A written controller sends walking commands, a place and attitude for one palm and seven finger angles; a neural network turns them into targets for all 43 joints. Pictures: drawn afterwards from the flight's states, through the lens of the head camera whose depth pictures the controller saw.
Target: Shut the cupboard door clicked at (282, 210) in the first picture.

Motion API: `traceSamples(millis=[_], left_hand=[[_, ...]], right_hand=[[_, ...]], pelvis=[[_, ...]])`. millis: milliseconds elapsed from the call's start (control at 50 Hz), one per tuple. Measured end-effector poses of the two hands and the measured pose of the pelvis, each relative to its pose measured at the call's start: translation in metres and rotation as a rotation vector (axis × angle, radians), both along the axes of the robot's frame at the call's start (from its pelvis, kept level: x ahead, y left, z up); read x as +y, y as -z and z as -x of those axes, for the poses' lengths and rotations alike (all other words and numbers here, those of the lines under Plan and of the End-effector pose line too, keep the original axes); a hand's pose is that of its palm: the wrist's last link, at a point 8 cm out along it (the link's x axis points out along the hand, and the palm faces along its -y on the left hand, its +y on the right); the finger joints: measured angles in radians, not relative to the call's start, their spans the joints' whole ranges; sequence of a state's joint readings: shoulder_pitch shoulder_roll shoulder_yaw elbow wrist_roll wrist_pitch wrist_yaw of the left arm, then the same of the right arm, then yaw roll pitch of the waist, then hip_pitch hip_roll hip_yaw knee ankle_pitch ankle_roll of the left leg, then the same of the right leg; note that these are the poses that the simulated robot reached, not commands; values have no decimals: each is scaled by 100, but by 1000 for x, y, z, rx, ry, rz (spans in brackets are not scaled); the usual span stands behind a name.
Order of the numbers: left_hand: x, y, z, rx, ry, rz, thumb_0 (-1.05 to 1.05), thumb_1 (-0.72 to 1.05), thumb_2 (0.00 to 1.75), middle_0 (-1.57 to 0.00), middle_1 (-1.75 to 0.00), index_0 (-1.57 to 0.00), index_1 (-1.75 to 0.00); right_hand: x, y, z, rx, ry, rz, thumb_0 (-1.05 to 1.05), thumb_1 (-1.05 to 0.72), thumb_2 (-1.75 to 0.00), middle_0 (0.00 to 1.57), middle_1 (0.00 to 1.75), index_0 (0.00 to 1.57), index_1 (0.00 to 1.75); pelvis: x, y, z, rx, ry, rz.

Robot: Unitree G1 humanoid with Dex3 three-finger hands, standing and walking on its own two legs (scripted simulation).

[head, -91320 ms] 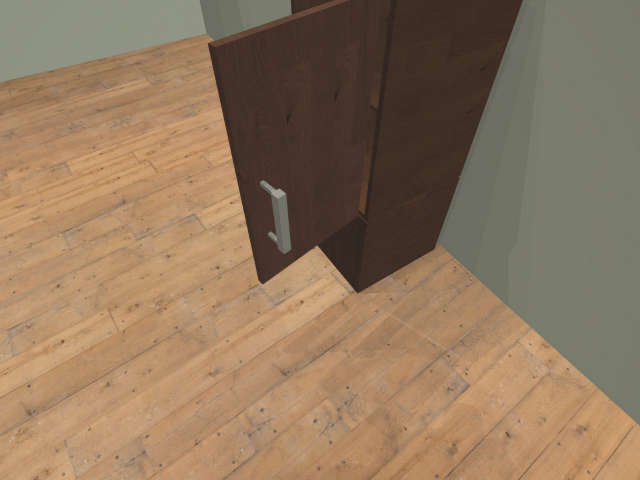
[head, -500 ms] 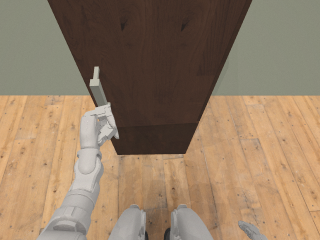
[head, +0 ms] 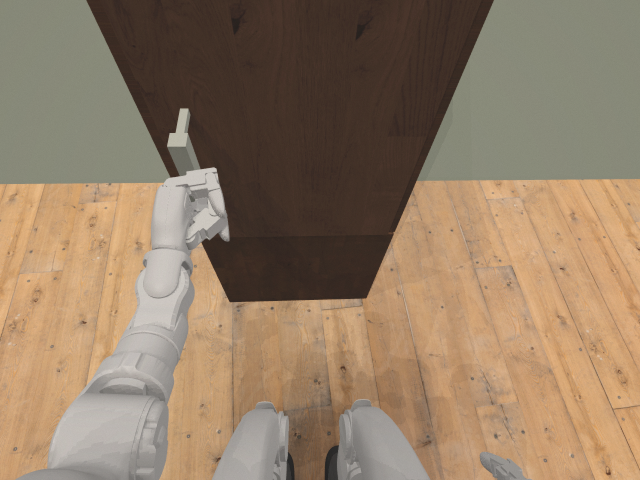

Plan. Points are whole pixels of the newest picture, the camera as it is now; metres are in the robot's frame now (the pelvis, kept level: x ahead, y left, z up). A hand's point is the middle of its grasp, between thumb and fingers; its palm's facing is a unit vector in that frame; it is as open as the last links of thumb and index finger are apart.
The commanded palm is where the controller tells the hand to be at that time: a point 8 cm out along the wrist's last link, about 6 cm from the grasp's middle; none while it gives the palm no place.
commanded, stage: push the door shut along its arc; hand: left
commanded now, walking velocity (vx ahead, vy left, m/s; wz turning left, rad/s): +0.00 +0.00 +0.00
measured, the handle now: (197, 171) +0.51 +0.16 +0.02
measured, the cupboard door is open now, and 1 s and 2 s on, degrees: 0 0 0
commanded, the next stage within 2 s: pull the fist back off the door in 0.22 s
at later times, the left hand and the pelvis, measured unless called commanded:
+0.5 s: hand (226, 209) +0.45 +0.12 +0.03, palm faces +0.13 -0.99 -0.01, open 3.3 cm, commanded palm +0.45 +0.15 +0.03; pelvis -0.04 +0.00 -0.02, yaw +1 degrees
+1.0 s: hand (238, 232) +0.42 +0.10 +0.02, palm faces +0.08 -1.00 -0.01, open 3.1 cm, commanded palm +0.37 +0.15 +0.03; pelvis -0.02 +0.01 +0.00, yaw -2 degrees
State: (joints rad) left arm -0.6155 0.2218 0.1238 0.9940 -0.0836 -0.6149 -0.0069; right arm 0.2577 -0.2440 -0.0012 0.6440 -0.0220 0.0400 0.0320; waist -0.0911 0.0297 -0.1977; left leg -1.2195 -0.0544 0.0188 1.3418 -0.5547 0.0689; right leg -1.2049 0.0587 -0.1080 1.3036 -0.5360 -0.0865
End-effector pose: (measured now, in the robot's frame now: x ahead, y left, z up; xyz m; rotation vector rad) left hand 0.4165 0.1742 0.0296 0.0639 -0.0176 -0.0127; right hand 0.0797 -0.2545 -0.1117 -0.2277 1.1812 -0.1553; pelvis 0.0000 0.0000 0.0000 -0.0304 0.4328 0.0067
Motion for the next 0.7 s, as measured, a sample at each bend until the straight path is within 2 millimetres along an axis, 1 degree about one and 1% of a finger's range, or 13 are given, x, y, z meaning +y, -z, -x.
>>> traceSamples(millis=[160, 240, 340, 380, 440, 520, 620, 700], left_hand=[[4, 1, -3, -16, 37, -6, 1, 90, 90, -142, -150, -135, -150], [5, 1, -5, -21, 51, -7, 1, 90, 90, -146, -150, -137, -150], [6, 1, -5, -19, 64, -8, 1, 90, 90, -147, -150, -138, -150], [4, 1, -5, -17, 33, 6, 1, 90, 90, -147, -150, -140, -150], [-2, 2, -3, -10, -76, 49, 1, 90, 90, -148, -150, -142, -150], [-7, 2, -1, -12, -155, 50, 1, 90, 90, -146, -150, -142, -150], [-7, 2, 0, -21, -136, 6, 1, 90, 90, -145, -150, -137, -150], [-7, 2, 0, -18, -114, 7, 1, 90, 90, -143, -150, -135, -150]], right_hand=[[-6, 6, 29, 74, 9, 21, 1, -91, -90, 20, 30, 20, 30], [-9, 7, 39, 83, 6, 38, 1, -91, -90, 20, 30, 20, 30], [-11, 7, 49, 68, 0, 63, 1, -91, -90, 20, 30, 20, 30], [-12, 7, 52, 59, -5, 75, 1, -91, -90, 20, 30, 20, 30], [-10, 6, 57, 43, -18, 77, 1, -91, -90, 20, 30, 20, 30], [-7, 5, 64, 23, -25, 63, 1, -91, -90, 20, 30, 20, 30], [-3, 8, 80, 29, -7, 45, 1, -91, -90, 20, 30, 20, 30], [0, 10, 93, 56, 17, 33, 1, -91, -90, 20, 30, 20, 30]], pelvis=[[-1, 6, 8, 7, -15, 8], [-1, 10, 16, 9, -24, 16], [-1, 16, 27, 5, -31, 26], [0, 18, 32, 6, -31, 28], [1, 19, 38, 5, -28, 26], [1, 20, 45, 5, -22, 23], [2, 23, 49, 0, -12, 23], [4, 23, 50, -5, -4, 20]])
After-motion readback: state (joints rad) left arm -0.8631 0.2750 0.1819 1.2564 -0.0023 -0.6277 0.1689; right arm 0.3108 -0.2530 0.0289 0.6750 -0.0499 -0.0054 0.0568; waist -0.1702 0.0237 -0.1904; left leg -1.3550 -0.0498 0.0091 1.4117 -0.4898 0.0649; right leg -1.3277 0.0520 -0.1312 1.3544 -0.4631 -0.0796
